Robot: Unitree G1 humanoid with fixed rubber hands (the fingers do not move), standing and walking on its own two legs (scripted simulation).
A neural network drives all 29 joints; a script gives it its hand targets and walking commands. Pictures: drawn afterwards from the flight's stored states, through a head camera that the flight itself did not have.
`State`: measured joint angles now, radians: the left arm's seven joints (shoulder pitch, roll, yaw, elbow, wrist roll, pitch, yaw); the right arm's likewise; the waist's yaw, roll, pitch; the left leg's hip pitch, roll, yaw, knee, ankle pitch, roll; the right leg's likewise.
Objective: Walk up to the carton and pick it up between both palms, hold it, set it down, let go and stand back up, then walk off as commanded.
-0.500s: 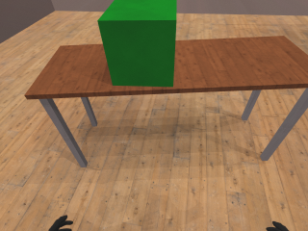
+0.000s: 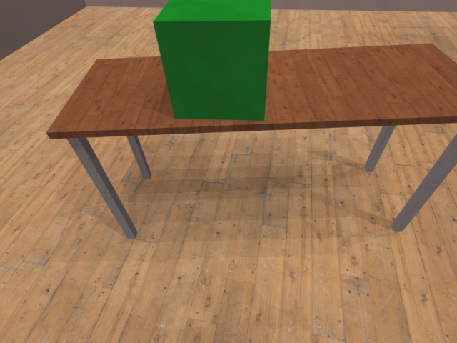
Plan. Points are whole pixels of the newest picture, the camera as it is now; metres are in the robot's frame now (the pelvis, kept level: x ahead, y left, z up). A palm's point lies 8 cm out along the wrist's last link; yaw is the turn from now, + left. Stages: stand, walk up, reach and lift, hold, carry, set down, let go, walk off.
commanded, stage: stand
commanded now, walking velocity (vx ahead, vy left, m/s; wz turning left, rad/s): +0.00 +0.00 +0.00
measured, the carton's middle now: (221, 52) +0.93 +0.05 +0.09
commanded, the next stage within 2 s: none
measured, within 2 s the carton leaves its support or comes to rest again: neither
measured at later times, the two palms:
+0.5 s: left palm out of the picture +0.10 +0.31 -0.10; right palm out of the picture +0.09 -0.32 -0.11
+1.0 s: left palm out of the picture +0.10 +0.31 -0.10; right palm out of the picture +0.09 -0.32 -0.11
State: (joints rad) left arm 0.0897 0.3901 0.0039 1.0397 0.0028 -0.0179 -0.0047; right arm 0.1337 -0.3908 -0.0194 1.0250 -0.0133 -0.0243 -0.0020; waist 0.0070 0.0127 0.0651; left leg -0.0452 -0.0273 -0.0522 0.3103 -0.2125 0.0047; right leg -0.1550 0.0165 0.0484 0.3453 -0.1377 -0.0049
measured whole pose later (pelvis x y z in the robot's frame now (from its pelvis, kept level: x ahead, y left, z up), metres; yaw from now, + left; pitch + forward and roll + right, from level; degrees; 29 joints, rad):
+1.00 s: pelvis +0.01 +0.00 +0.00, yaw +0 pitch -3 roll +0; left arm 0.08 0.39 -0.01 1.07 0.00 -0.02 0.01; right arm 0.13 -0.41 -0.01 1.06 -0.01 -0.01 -0.01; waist 0.00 0.02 0.05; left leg -0.03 -0.01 -0.05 0.30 -0.22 0.00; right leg -0.14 0.02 0.05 0.33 -0.14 -0.01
